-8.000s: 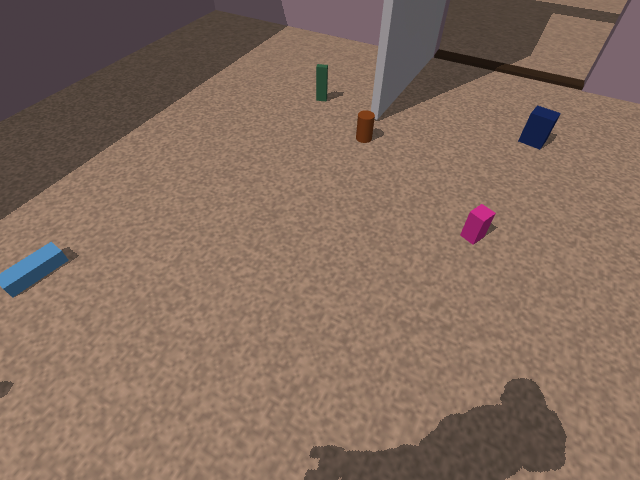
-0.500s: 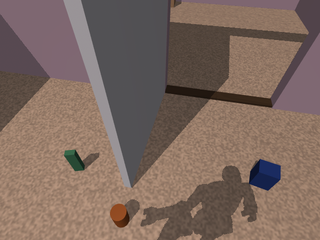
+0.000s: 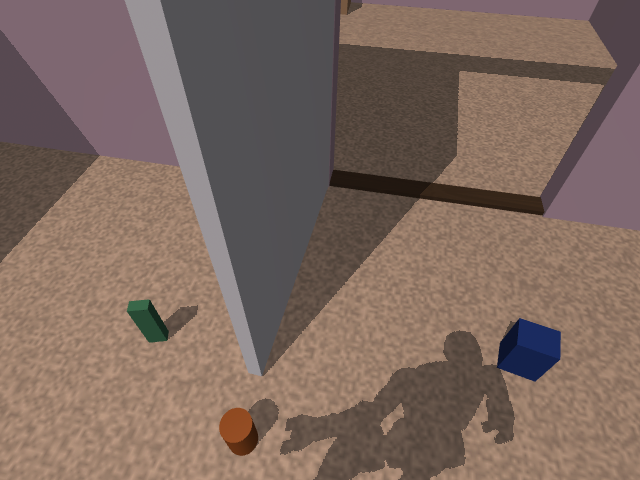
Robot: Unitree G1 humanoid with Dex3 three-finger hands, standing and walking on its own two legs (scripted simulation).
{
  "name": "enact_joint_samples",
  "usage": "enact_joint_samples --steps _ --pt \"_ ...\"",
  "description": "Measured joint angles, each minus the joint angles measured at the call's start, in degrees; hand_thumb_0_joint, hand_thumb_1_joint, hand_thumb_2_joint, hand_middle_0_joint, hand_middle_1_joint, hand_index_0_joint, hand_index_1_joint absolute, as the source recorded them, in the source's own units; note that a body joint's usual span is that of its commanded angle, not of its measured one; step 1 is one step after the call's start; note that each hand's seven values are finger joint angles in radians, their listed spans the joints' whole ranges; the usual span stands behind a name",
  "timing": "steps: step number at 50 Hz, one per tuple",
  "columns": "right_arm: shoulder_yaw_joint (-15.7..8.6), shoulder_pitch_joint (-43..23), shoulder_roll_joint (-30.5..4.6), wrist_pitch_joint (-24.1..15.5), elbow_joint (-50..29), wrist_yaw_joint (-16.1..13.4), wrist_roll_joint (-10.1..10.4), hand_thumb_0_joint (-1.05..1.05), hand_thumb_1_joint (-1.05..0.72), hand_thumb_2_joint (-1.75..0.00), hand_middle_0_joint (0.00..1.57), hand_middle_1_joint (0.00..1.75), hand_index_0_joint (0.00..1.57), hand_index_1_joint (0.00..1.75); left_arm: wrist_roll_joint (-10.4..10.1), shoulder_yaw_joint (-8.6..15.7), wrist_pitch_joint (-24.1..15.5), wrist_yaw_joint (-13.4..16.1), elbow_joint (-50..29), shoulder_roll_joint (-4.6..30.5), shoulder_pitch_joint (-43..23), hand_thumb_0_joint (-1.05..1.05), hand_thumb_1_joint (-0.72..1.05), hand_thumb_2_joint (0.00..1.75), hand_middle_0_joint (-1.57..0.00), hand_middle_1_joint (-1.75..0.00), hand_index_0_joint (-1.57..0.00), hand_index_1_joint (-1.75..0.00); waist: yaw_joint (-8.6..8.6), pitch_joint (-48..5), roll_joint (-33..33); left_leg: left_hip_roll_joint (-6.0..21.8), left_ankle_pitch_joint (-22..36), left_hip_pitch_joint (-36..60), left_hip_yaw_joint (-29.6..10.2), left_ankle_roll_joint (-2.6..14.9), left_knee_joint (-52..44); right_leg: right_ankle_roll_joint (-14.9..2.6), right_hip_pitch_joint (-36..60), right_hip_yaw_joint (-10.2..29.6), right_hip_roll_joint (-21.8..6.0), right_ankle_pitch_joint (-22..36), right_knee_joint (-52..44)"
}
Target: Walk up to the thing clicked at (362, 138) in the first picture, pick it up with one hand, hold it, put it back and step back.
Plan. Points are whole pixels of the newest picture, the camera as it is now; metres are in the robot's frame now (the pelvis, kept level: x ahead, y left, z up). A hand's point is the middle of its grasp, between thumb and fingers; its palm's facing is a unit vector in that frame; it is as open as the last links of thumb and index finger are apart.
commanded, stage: stand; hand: left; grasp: from the side
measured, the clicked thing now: (239, 432) +0.37 +0.22 -0.71
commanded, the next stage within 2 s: go down in 0.14 s
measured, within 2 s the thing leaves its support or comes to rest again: neither
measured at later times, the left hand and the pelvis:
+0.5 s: hand out of the picture +0.15 +0.26 -0.16, palm faces +0.04 -0.94 -0.33, open 11.5 cm; pelvis -0.02 +0.00 -0.02, yaw +0 degrees
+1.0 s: hand out of the picture +0.14 +0.28 -0.20, palm faces +0.06 -0.94 -0.33, open 17.3 cm; pelvis -0.01 +0.02 -0.07, yaw +0 degrees
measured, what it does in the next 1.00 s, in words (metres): lowers itself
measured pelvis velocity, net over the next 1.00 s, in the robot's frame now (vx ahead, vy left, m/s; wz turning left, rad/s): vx -0.01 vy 0.02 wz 0.01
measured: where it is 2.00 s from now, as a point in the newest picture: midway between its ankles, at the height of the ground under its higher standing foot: outside the picture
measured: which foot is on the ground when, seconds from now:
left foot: down 0.00-1.00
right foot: down 0.00-1.00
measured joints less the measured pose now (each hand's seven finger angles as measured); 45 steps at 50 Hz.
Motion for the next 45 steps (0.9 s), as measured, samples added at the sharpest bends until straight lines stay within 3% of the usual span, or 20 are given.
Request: enact_joint_samples --steps 13,15,17,21,26,37,45 --pt "0.0 0.28 -0.01 -0.04 0.05 -0.05 -0.03 0.0 -0.9 -0.9 0.2 0.3 0.2 0.3 0.01 -0.09 0.04 -0.03 -0.13 -0.08 0.08 0.01 0.9 0.9 -0.2 -0.29 -0.2 -0.29 0.0 -0.04 0.05 -0.06 0.0 0.17 0.1 0.04 -0.04 0.02 0.04 0.11 -0.06 -0.06 0.16" --pt "0.0 2.28 0.16 -0.33 -5.0 -1.08 1.74 0.0 -0.91 -0.9 0.2 0.3 0.2 0.3 -1.12 0.83 -0.16 0.61 -3.0 -0.74 -0.03 0.01 0.88 0.88 -0.2 -0.27 -0.19 -0.27 -0.32 -0.28 0.23 -0.19 -0.73 -2.68 -0.38 0.26 2.31 0.0 -2.49 -0.3 -0.29 -0.84 2.29" --pt "-0.28 3.81 0.85 -1.35 -9.68 -1.88 2.85 0.0 -0.93 -0.91 0.2 0.3 0.2 0.3 -0.99 2.76 -1.01 0.65 -3.31 -1.62 -2.95 0.01 0.83 0.83 -0.18 -0.23 -0.16 -0.23 -0.33 0.41 0.33 -0.26 -1.47 -5.82 -0.83 0.41 5.03 -0.05 -5.33 -0.65 -0.47 -1.6 4.74" --pt "-1.06 5.08 3.45 -2.02 -15.64 -2.12 2.5 0.0 -0.95 -0.92 0.2 0.3 0.2 0.3 1.87 6.98 -0.67 -0.93 -2.07 -1.17 -9.29 0.01 0.66 0.66 -0.11 -0.16 -0.11 -0.15 -0.72 0.02 -0.38 -0.03 -3.3 -13.49 -1.03 0.32 11.15 -0.24 -12.93 -0.6 -0.51 -3.4 10.7" --pt "-1.64 7.49 5.91 -2.04 -20.42 -1.73 2.22 0.0 -0.95 -0.91 0.2 0.3 0.2 0.3 3.76 10.25 1.5 -1.69 -7.53 -0.65 -8.69 0.01 0.38 0.41 -0.07 -0.11 -0.07 -0.1 -1.49 -1.68 -0.86 0.16 -5.86 -18.99 -0.67 0.48 16.67 -0.16 -18.52 -0.02 -0.55 -5.6 15.97" --pt "-1.98 9.12 6.01 -4.03 -26.5 -2.15 2.03 0.01 -0.89 -0.9 0.2 0.3 0.2 0.3 2.88 11.32 7.48 -1.98 -21.16 -1.27 -0.42 0.0 -0.22 0.15 -0.07 -0.11 -0.07 -0.1 -2.01 -5.31 -0.09 0.15 -12.35 -29.41 -0.87 1.3 29.46 0.74 -28.22 0.29 -1.07 -11.18 27.26" --pt "-1.99 7.49 5.93 -6.31 -29.44 -3.1 1.73 0.01 -0.86 -0.89 0.2 0.3 0.2 0.3 2.2 11.29 10.44 -2.1 -32.58 -1.93 5.18 0.0 -0.48 0.07 -0.09 -0.1 -0.08 -0.1 -1.67 -7.49 -0.11 0.34 -16.65 -36.5 -1.51 1.59 38.11 1.13 -34.69 0.04 -1.17 -15.04 34.94"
